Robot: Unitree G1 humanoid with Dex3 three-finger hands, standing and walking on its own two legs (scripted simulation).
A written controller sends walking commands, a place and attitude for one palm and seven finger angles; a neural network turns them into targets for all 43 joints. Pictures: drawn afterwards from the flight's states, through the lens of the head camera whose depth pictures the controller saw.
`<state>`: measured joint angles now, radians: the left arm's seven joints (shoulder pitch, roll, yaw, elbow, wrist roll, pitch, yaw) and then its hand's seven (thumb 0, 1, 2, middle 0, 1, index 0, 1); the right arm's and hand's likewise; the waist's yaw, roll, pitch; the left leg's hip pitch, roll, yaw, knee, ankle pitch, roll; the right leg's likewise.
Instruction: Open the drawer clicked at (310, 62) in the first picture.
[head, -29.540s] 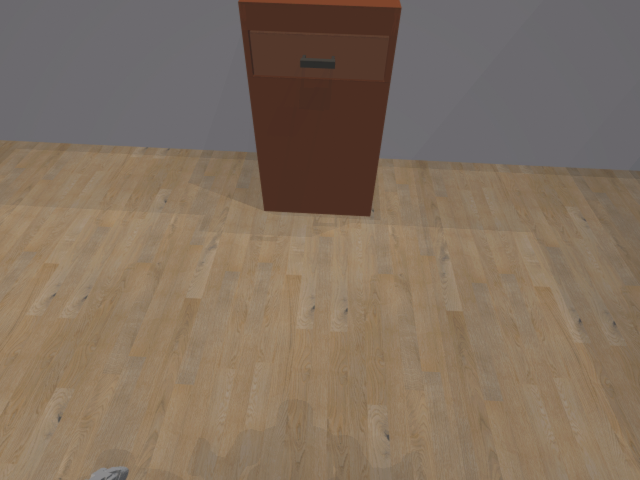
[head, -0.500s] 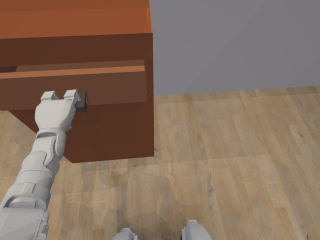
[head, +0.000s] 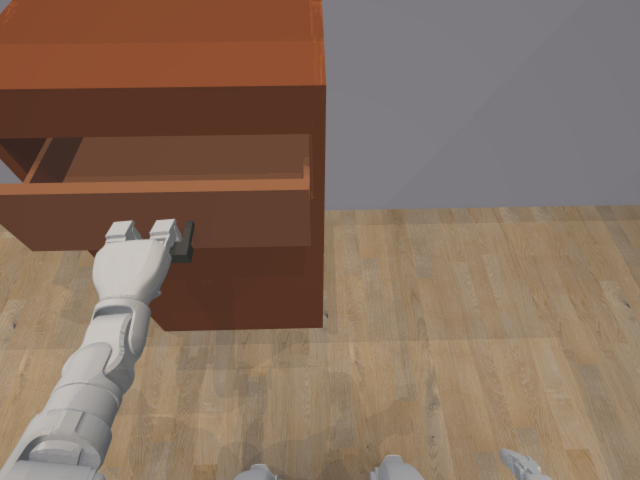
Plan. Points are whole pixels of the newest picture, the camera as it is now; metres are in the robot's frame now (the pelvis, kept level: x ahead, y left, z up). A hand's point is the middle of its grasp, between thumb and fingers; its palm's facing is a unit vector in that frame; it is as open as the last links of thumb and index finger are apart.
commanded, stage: pull the drawer open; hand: left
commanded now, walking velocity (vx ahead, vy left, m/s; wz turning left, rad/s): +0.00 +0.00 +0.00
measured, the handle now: (153, 240) +0.43 +0.26 +0.00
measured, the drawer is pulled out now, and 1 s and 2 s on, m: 0.10 0.22 0.30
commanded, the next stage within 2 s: open the thumb to release the handle in 1.86 s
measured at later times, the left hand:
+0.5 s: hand (142, 321) +0.32 +0.25 -0.02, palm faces -0.01 -0.03 -1.00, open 5.8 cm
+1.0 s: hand (132, 367) +0.26 +0.24 -0.02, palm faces -0.02 -0.04 -1.00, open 5.7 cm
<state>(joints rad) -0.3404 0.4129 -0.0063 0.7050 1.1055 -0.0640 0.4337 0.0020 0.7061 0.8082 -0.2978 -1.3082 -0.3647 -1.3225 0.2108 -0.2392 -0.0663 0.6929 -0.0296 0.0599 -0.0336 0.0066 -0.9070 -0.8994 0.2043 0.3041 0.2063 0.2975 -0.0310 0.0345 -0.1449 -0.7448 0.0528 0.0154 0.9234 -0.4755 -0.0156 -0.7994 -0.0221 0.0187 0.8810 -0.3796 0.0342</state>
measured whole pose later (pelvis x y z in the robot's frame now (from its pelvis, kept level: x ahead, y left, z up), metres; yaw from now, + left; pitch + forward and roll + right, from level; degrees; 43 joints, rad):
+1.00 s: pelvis +0.01 -0.01 +0.00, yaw +0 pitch +13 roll +0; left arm 0.19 0.36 -0.02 0.24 1.10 -0.02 0.48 0.01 0.70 0.81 -0.28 -1.30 -0.39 -1.33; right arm 0.14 -0.22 -0.05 0.65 -0.05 0.02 -0.03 0.01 -0.91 -0.90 0.20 0.30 0.21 0.30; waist 0.02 0.03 -0.13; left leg -0.64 0.06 0.02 0.90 -0.49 -0.03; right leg -0.70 -0.01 0.02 0.89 -0.41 0.02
